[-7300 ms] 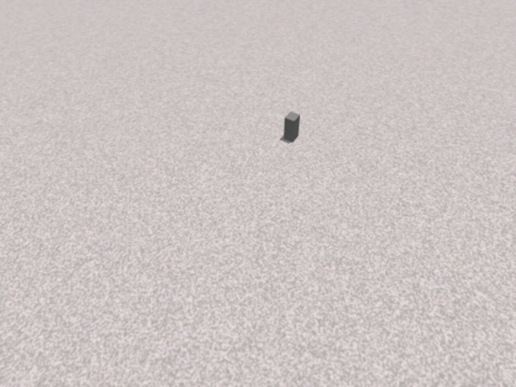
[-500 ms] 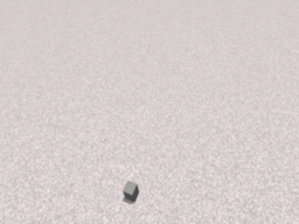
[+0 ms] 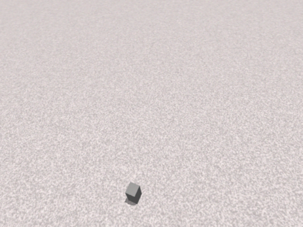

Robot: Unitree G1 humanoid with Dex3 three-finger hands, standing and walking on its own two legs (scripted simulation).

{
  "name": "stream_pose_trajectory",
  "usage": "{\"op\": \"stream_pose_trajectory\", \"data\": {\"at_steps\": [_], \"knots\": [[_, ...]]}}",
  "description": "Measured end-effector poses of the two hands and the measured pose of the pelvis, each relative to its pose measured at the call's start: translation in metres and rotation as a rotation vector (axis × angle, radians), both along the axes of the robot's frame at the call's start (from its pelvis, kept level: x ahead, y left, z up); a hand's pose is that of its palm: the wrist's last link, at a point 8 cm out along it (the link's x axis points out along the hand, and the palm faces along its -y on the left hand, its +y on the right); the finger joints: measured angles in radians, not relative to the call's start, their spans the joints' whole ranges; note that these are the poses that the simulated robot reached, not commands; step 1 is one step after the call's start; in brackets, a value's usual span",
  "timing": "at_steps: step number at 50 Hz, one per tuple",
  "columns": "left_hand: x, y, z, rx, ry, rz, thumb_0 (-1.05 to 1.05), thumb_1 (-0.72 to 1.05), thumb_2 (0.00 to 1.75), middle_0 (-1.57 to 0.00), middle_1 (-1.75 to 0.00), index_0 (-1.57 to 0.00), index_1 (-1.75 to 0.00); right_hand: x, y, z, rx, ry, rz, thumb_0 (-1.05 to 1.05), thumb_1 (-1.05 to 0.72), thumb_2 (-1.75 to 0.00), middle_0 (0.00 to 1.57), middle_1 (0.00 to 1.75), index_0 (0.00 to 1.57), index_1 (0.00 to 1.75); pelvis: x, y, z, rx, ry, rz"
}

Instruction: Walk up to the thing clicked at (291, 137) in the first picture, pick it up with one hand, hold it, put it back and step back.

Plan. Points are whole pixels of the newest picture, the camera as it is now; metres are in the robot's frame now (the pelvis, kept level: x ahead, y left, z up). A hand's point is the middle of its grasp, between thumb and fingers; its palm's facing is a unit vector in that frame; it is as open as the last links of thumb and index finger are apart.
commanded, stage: stand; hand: left
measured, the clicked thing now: (133, 193) +0.42 +0.18 -0.71
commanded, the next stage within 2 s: go down in 0.18 s
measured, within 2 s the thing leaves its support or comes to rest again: neither
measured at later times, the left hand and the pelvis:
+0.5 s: hand out of the picture +0.15 +0.25 -0.17, palm faces +0.06 -0.95 -0.32, open 10.6 cm; pelvis -0.02 +0.00 -0.02, yaw +0 degrees
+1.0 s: hand out of the picture +0.14 +0.28 -0.20, palm faces +0.08 -0.94 -0.32, open 17.4 cm; pelvis -0.01 +0.02 -0.08, yaw +0 degrees
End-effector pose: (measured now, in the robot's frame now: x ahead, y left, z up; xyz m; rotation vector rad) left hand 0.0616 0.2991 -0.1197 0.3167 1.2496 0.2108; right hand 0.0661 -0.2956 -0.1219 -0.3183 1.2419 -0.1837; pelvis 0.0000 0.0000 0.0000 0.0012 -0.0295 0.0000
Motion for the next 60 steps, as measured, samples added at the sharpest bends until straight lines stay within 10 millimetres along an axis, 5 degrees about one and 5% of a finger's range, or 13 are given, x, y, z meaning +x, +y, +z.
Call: {"op": "stream_pose_trajectory", "data": {"at_steps": [16, 24, 28, 35, 44, 52, 60], "knots": [[0.008, -0.001, 0.0, -0.002, -0.029, 0.007, 0.0, 0.9, 0.88, -0.19, -0.29, -0.19, -0.29, 0.007, 0.0, 0.002, -0.002, -0.027, -0.007, 0.0, -0.91, -0.9, 0.21, 0.3, 0.2, 0.3, 0.002, 0.0, -0.001, 0.0, 0.009, 0.001], [0.07, -0.003, -0.01, -0.025, -0.165, 0.023, 0.01, 0.61, 0.6, -0.08, -0.14, -0.08, -0.13, 0.011, 0.025, -0.004, 0.033, -0.142, -0.009, 0.0, -0.95, -0.92, 0.21, 0.3, 0.2, 0.3, -0.015, -0.003, -0.014, -0.003, 0.113, 0.004], [0.085, 0.005, -0.014, -0.017, -0.187, 0.012, 0.0, 0.39, 0.39, -0.05, -0.1, -0.06, -0.08, 0.005, 0.034, -0.009, 0.049, -0.156, -0.035, 0.0, -0.95, -0.92, 0.21, 0.3, 0.2, 0.3, -0.015, -0.002, -0.022, -0.006, 0.147, -0.003], [0.075, 0.018, -0.027, -0.012, -0.16, 0.022, 0.0, -0.01, 0.17, -0.05, -0.06, -0.06, -0.05, 0.01, 0.042, -0.021, 0.055, -0.209, -0.039, 0.01, -0.93, -0.91, 0.21, 0.3, 0.2, 0.3, -0.013, 0.006, -0.04, -0.016, 0.205, -0.006], [0.065, 0.024, -0.045, -0.022, -0.214, 0.023, 0.0, -0.41, 0.06, -0.06, -0.06, -0.07, -0.06, 0.05, 0.051, -0.033, 0.025, -0.339, 0.019, 0.01, -0.89, -0.9, 0.21, 0.3, 0.2, 0.3, -0.013, 0.014, -0.067, -0.029, 0.266, 0.0], [0.063, 0.026, -0.047, -0.02, -0.221, 0.022, -0.01, -0.54, 0.03, -0.07, -0.05, -0.07, -0.06, 0.081, 0.065, -0.031, 0.023, -0.449, 0.065, 0.01, -0.86, -0.89, 0.21, 0.3, 0.2, 0.3, -0.01, 0.016, -0.079, -0.041, 0.288, 0.005], [0.057, 0.033, -0.053, -0.016, -0.21, 0.044, -0.01, -0.53, 0.05, -0.06, -0.05, -0.07, -0.05, 0.089, 0.069, -0.037, 0.017, -0.489, 0.089, 0.01, -0.86, -0.89, 0.21, 0.3, 0.21, 0.3, -0.01, 0.015, -0.091, -0.05, 0.32, 0.011]]}}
